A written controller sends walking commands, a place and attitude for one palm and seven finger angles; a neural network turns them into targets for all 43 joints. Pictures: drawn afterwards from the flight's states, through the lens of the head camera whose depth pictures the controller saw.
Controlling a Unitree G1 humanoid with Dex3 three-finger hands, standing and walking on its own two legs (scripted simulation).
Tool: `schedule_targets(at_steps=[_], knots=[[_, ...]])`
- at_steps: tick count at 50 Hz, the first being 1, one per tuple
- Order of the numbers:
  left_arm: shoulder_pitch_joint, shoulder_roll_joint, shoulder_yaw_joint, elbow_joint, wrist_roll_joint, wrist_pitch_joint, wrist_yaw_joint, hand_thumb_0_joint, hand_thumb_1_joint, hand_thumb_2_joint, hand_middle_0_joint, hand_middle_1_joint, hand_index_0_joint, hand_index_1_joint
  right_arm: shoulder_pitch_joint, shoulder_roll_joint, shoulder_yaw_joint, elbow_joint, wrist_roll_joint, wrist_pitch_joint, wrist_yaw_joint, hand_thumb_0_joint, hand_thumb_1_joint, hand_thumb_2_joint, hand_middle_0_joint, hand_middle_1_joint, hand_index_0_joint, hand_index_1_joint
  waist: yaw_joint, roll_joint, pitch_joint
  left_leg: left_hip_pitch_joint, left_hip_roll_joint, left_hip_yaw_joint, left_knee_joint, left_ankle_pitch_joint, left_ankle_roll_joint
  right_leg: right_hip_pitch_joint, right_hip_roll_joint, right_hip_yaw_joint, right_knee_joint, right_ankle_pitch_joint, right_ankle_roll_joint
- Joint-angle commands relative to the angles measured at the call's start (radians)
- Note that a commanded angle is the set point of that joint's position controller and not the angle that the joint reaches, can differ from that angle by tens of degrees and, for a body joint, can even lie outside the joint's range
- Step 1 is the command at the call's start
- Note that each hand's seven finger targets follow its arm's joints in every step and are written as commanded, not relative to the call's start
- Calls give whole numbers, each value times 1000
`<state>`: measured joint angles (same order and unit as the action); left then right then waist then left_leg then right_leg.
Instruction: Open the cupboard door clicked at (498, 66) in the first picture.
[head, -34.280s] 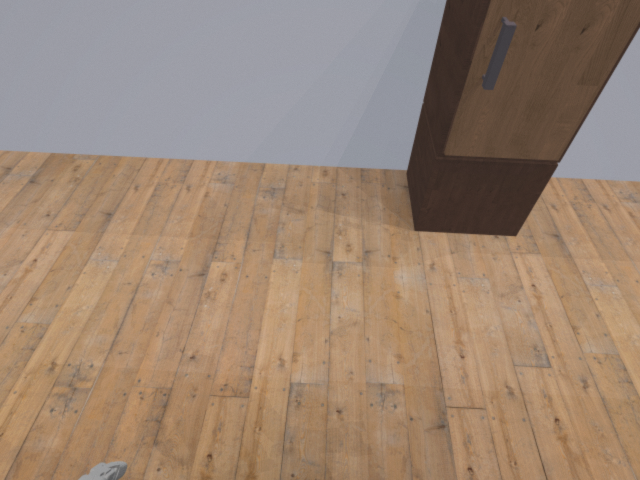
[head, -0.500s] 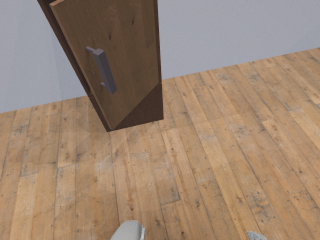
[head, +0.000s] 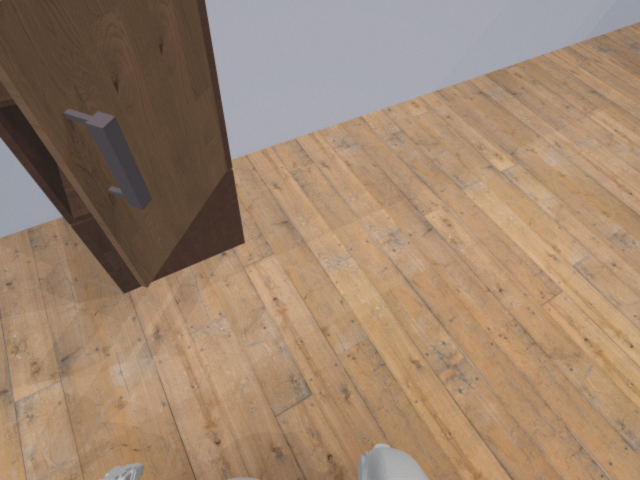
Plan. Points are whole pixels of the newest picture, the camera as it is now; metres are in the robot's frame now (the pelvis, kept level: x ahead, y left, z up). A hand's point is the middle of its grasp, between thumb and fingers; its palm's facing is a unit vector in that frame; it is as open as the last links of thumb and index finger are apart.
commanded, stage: walk to a spot facing it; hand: left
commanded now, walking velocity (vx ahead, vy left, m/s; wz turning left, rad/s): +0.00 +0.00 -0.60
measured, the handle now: (109, 161) +0.51 +0.38 +0.02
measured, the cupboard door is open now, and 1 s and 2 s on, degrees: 41 41 41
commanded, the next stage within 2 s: turn to face it in 1.86 s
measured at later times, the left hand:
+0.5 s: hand (232, 430) +0.19 +0.14 -0.18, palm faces -0.34 -0.92 -0.18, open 7.4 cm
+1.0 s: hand (358, 347) +0.33 -0.04 -0.17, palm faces -0.61 -0.76 -0.20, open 7.4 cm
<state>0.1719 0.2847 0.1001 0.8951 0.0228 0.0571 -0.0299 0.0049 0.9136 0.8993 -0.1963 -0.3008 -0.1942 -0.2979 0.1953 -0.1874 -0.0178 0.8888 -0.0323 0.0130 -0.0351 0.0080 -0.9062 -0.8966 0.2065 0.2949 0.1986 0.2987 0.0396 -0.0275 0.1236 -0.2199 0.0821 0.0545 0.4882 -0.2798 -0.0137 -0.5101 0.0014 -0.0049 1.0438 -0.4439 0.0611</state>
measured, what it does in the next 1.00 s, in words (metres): walks ahead, turning right: right foot, then left foot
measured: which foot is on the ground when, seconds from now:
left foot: down 0.00-0.16, up 0.18-0.42, down 0.44-0.82, up 0.84-1.00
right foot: up 0.00-0.14, down 0.16-0.44, up 0.46-0.80, down 0.82-1.00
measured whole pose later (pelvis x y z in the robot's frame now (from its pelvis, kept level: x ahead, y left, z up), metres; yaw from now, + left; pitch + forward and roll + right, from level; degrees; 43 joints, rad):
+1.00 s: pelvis +0.15 -0.14 +0.00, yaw -37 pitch +1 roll +0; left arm 0.17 0.19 0.06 0.95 0.02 -0.03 -0.01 0.00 0.91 0.90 -0.20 -0.30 -0.20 -0.30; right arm 0.26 -0.20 -0.06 0.98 -0.03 0.00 0.01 0.01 -0.91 -0.90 0.20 0.29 0.19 0.30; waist -0.04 0.00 0.11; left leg -0.50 0.14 0.07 1.06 -0.36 -0.07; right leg -0.25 0.03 -0.07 0.49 -0.27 -0.06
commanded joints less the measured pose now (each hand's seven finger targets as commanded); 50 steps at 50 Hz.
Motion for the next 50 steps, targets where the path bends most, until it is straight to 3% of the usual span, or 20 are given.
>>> schedule_targets(at_steps=[1, 6, 7, 8, 11, 14, 20, 21, 22, 23, 24, 26, 28, 36, 39, 40, 41, 43, 46, 50], knots=[[-63, 10, -11, -87, -3, -22, -12, 0, 900, 900, -200, -300, -200, -300, 98, -215, -61, -37, -2, -16, -11, 0, -900, -900, 200, 300, 200, 300, -75, 250, -141, 131, 214, -43, -82, 557, 131, 51, -6, -71, -191, 0, -11], [67, 70, -1, -42, -4, -40, -2, 0, 900, 900, -200, -300, -200, -300, 73, -232, -72, -45, 12, -7, 4, 0, -900, -900, 200, 300, 200, 300, 0, 132, -185, -21, 186, 38, 144, 385, 32, 424, -15, -55, -603, 309, -72], [135, 184, 21, -23, 6, -50, 15, 0, 900, 900, -200, -300, -200, -300, 66, -161, -61, -71, 24, -5, 11, 0, -900, -900, 200, 300, 200, 300, 26, -162, -224, -257, 66, 146, 373, 17, -36, 613, -263, 274, -678, 598, -160], [187, 248, 30, -6, -7, -49, 28, 0, 900, 900, -200, -300, -200, -300, -7, -148, -52, -109, 26, 4, 7, 0, -900, -900, 200, 300, 200, 300, 70, -268, -197, -364, -11, 57, 556, -402, -53, 558, -413, 429, -686, 833, -276], [40, 168, 21, -45, 0, -32, 53, 0, 900, 900, -200, -300, -200, -300, -10, -156, -61, -74, 24, 14, 6, 0, -900, -900, 200, 300, 200, 300, 5, -239, -179, -380, 25, -64, 658, -237, -47, 449, -269, 347, -666, 520, -274], [-11, 153, 14, -69, 6, -35, 51, 0, 900, 900, -200, -300, -200, -300, 12, -117, -54, -50, 24, 18, 12, 0, -900, -900, 200, 300, 200, 300, -33, -104, -145, -248, -11, -21, 511, -188, -58, 309, -223, 303, -664, 527, -253], [-88, 127, 14, -86, 0, -30, 22, 0, 900, 900, -200, -300, -200, -300, 192, -135, -54, -14, 14, -16, 14, 0, -900, -900, 200, 300, 200, 300, -120, -100, -105, 133, -63, 30, 33, -69, -36, 13, -106, 324, -670, -165, -183], [-88, 69, 1, -103, -1, -28, 14, 0, 900, 900, -200, -300, -200, -300, 260, -195, -68, 0, 4, -26, 5, 0, -900, -900, 200, 300, 200, 300, -146, 95, -111, 241, 69, -149, -124, -271, 14, -130, -6, 248, -490, -235, -133], [-101, -2, -12, -142, -12, -28, 5, 0, 900, 900, -200, -300, -200, -300, 338, -311, -86, 8, -20, -37, -4, 0, -900, -900, 200, 300, 200, 300, -176, 408, -99, 255, 377, -561, -323, -535, 129, -275, 117, 32, -144, -243, -71], [-183, 34, 0, -176, -2, -42, -9, 0, 900, 900, -200, -300, -200, -300, 309, -325, -87, -4, -15, -43, -11, 0, -900, -900, 200, 300, 200, 300, -160, 231, -43, 126, 468, -650, -402, -580, 209, -275, -5, 72, 2, -144, -75], [-170, 35, 9, -153, 10, -52, -18, 0, 900, 900, -200, -300, -200, -300, 247, -287, -78, -24, -18, -50, 1, 0, -900, -900, 200, 300, 200, 300, -120, 125, -27, 38, 409, -571, -393, -544, 191, -224, -24, 63, 103, -60, -76], [-105, 13, 6, -112, 13, -50, -36, 0, 900, 900, -200, -300, -200, -300, 141, -210, -51, -39, -9, -62, 1, 0, -900, -900, 200, 300, 200, 300, -56, 197, -7, 11, 291, -290, -348, -318, 120, -202, -69, 24, 138, 87, -56], [-105, -23, -7, -99, 11, -46, -43, 0, 900, 900, -200, -300, -200, -300, 202, -169, -42, -11, -6, -73, -1, 0, -900, -900, 200, 300, 200, 300, -68, 179, -59, 129, 232, -117, -291, -22, 100, -206, -72, -9, 80, 159, -42], [-212, -39, -26, -108, 5, -59, -43, 0, 900, 900, -200, -300, -200, -300, 304, -181, -54, 47, -13, -66, 15, 0, -900, -900, 200, 300, 200, 300, -115, 220, -65, 163, 274, 99, -213, 193, 95, 4, -42, -131, -341, 109, -69], [-30, 0, -10, -40, 9, -73, -36, 0, 900, 900, -200, -300, -200, -300, 264, -193, -52, 45, -4, -61, 17, 0, -900, -900, 200, 300, 200, 300, -12, 142, -140, 72, 231, 183, 68, 412, 52, 345, 38, -191, -497, 152, -117], [169, 80, 15, 21, 9, -87, -24, 0, 900, 900, -200, -300, -200, -300, 215, -172, -46, 24, 15, -66, 28, 0, -900, -900, 200, 300, 200, 300, 88, 7, -244, -144, 179, 237, 324, 371, 12, 682, -62, -42, -556, 115, -173], [350, 228, 57, 64, 4, -96, 0, 0, 900, 900, -200, -300, -200, -300, 139, -89, -28, -44, 33, -69, 36, 0, -900, -900, 200, 300, 200, 300, 155, -316, -321, -499, -4, 229, 686, -315, -47, 899, -392, 516, -698, 178, -304], [223, 195, 39, 42, -16, -83, 23, 0, 900, 900, -200, -300, -200, -300, 18, -123, -49, -56, 26, -64, 27, 0, -900, -900, 200, 300, 200, 300, 89, -152, -157, -599, 67, -26, 857, -230, -29, 639, -396, 525, -797, 39, -335], [31, 71, 3, -2, 0, -97, 35, 0, 900, 900, -200, -300, -200, -300, 89, -91, -52, 13, 5, -39, 31, 0, -900, -900, 200, 300, 200, 300, -44, -104, -101, -376, 93, -32, 640, -89, -47, 340, -266, 251, -829, 155, -261], [59, 69, 4, 28, 0, -118, 21, 0, 900, 900, -200, -300, -200, -300, 75, -67, -51, 20, 4, -34, 43, 0, -900, -900, 200, 300, 200, 300, -54, -68, -106, -333, 42, 6, 459, 1, -52, 336, -214, 190, -832, 225, -263]])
